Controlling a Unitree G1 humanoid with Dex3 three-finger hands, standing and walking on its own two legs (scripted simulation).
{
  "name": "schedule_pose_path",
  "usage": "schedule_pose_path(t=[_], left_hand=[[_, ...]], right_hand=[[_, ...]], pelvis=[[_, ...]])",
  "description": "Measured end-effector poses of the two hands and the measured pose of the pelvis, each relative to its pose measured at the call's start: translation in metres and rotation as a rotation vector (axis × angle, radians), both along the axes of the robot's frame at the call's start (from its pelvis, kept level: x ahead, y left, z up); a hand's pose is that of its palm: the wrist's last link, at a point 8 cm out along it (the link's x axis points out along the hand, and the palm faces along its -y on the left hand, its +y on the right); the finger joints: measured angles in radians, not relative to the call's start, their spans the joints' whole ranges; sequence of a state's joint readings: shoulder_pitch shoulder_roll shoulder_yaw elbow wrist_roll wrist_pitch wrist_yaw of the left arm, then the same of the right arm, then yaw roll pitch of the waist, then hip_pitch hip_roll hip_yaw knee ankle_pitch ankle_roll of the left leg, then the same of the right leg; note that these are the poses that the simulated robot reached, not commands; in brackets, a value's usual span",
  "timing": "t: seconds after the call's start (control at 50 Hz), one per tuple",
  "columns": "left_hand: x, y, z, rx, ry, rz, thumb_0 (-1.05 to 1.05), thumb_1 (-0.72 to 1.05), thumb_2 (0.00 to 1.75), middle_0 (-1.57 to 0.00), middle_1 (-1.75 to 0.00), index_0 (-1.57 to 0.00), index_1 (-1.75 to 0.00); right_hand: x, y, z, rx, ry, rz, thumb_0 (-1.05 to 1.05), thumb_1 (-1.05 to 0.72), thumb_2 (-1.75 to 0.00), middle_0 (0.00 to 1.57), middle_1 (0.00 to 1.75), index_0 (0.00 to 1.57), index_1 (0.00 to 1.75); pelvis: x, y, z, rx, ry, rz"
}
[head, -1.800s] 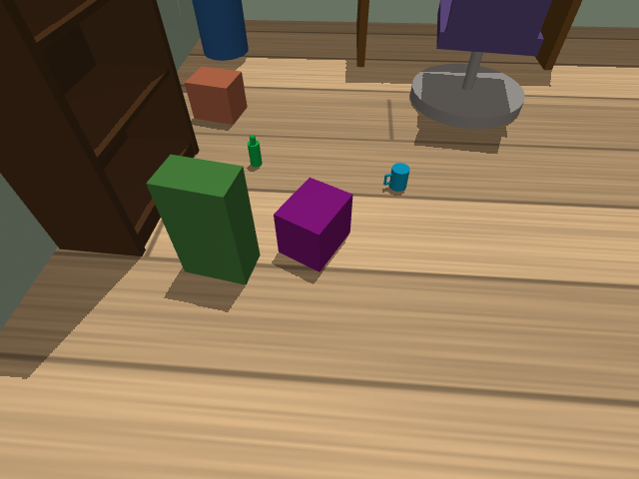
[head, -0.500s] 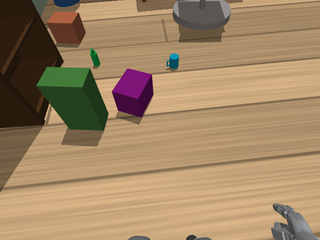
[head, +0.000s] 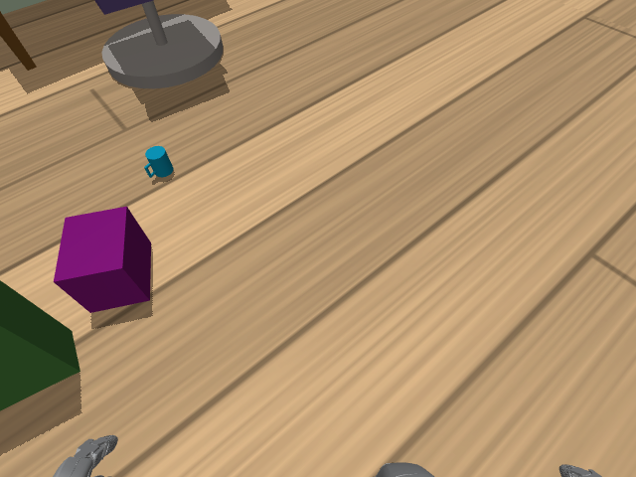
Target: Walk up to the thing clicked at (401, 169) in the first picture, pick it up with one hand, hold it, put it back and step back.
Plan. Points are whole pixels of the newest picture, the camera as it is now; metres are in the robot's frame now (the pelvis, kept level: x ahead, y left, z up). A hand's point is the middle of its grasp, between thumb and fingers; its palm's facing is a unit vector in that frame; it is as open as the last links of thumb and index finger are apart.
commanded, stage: walk up
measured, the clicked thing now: (156, 164) +1.39 +0.60 -0.71
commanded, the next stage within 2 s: none
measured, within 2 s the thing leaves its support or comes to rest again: neither
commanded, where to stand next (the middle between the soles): +0.05 -0.05 m, yaw -48 degrees
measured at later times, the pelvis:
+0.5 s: pelvis +0.02 +0.03 +0.00, yaw -23 degrees
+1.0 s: pelvis +0.03 -0.01 -0.03, yaw -38 degrees
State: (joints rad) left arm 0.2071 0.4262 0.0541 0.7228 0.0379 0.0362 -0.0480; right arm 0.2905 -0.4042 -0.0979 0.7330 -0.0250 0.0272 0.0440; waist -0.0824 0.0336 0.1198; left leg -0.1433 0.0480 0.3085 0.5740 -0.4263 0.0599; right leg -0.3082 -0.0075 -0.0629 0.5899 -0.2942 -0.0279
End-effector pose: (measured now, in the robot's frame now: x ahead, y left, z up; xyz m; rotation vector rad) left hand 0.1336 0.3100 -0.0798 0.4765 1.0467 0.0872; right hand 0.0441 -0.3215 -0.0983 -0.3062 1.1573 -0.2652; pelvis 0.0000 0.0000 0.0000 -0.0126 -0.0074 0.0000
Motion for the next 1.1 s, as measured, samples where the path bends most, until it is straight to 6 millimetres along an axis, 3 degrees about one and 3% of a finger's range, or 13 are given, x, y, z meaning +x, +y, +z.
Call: schedule_pose_path(t=[0.08, 0.16, 0.26, 0.32, 0.4, 0.5, 0.58, 0.66, 0.74, 0.86, 1.0, 1.1], left_hand=[[0.035, -0.017, 0.005, -0.002, -0.079, -0.062, 0.01, 0.91, 0.90, -0.20, -0.30, -0.20, -0.30], [0.049, -0.029, 0.006, -0.030, -0.074, -0.086, 0.00, 0.91, 0.90, -0.20, -0.30, -0.20, -0.30], [0.072, -0.034, -0.006, -0.063, -0.034, -0.174, 0.01, 0.90, 0.90, -0.21, -0.30, -0.21, -0.30], [0.094, -0.031, -0.020, -0.087, -0.049, -0.222, 0.01, 0.90, 0.90, -0.21, -0.30, -0.21, -0.30], [0.115, -0.031, -0.034, -0.084, -0.041, -0.264, 0.01, 0.90, 0.90, -0.21, -0.30, -0.21, -0.30], [0.120, -0.035, -0.033, -0.091, 0.036, -0.331, 0.01, 0.91, 0.90, -0.20, -0.30, -0.20, -0.30], [0.119, -0.044, -0.030, -0.087, 0.071, -0.361, 0.01, 0.91, 0.90, -0.20, -0.30, -0.20, -0.30], [0.117, -0.060, -0.029, -0.037, 0.083, -0.406, 0.01, 0.91, 0.90, -0.20, -0.30, -0.20, -0.30], [0.108, -0.076, -0.028, 0.019, 0.056, -0.419, 0.01, 0.91, 0.90, -0.20, -0.30, -0.20, -0.30], [0.104, -0.088, -0.016, 0.051, 0.065, -0.451, 0.01, 0.90, 0.90, -0.21, -0.30, -0.21, -0.30], [0.138, -0.092, -0.034, 0.057, 0.038, -0.513, 0.01, 0.90, 0.90, -0.21, -0.30, -0.21, -0.30], [0.159, -0.112, -0.037, 0.039, 0.034, -0.566, 0.01, 0.91, 0.90, -0.21, -0.30, -0.21, -0.30]], right_hand=[[-0.017, 0.000, -0.012, 0.019, 0.051, -0.070, 0.01, -0.90, -0.90, 0.21, 0.30, 0.20, 0.30], [-0.010, 0.007, -0.002, 0.032, 0.001, -0.098, 0.02, -0.90, -0.90, 0.21, 0.30, 0.20, 0.30], [0.000, 0.012, 0.009, -0.030, -0.083, -0.142, 0.01, -0.90, -0.90, 0.21, 0.30, 0.21, 0.30], [-0.007, 0.015, 0.009, -0.104, -0.098, -0.172, 0.01, -0.90, -0.90, 0.21, 0.31, 0.21, 0.30], [-0.034, 0.025, 0.015, -0.142, -0.060, -0.228, 0.01, -0.90, -0.90, 0.21, 0.30, 0.21, 0.30], [-0.074, 0.025, 0.035, -0.180, -0.030, -0.300, 0.01, -0.90, -0.90, 0.21, 0.31, 0.21, 0.30], [-0.109, 0.013, 0.039, -0.195, 0.014, -0.325, 0.01, -0.90, -0.90, 0.21, 0.31, 0.21, 0.30], [-0.141, -0.008, 0.028, -0.195, 0.016, -0.363, 0.01, -0.90, -0.90, 0.21, 0.31, 0.21, 0.30], [-0.165, -0.026, 0.001, -0.167, 0.014, -0.439, 0.01, -0.90, -0.90, 0.21, 0.31, 0.21, 0.30], [-0.154, -0.011, -0.016, -0.070, -0.028, -0.495, 0.01, -0.90, -0.90, 0.21, 0.30, 0.20, 0.30], [-0.137, 0.017, -0.025, -0.038, -0.044, -0.510, 0.01, -0.90, -0.90, 0.21, 0.30, 0.21, 0.30], [-0.147, 0.039, -0.014, -0.028, -0.041, -0.568, 0.01, -0.90, -0.90, 0.21, 0.31, 0.21, 0.30]], pelvis=[[0.006, -0.003, -0.003, -0.013, -0.024, -0.064], [0.015, 0.001, 0.004, 0.014, -0.038, -0.145], [0.025, 0.015, 0.000, 0.014, -0.032, -0.225], [0.031, 0.027, -0.013, 0.007, -0.025, -0.257], [0.030, 0.032, -0.016, 0.024, -0.038, -0.331], [0.024, 0.029, -0.005, -0.007, -0.017, -0.399], [0.020, 0.023, -0.004, -0.004, 0.001, -0.453], [0.013, 0.008, -0.013, 0.001, 0.004, -0.509], [0.007, -0.007, -0.026, -0.040, -0.010, -0.528], [0.014, -0.014, -0.018, -0.003, -0.007, -0.613], [0.025, -0.005, -0.029, -0.001, -0.008, -0.659], [0.027, 0.002, -0.020, -0.022, -0.026, -0.705]])
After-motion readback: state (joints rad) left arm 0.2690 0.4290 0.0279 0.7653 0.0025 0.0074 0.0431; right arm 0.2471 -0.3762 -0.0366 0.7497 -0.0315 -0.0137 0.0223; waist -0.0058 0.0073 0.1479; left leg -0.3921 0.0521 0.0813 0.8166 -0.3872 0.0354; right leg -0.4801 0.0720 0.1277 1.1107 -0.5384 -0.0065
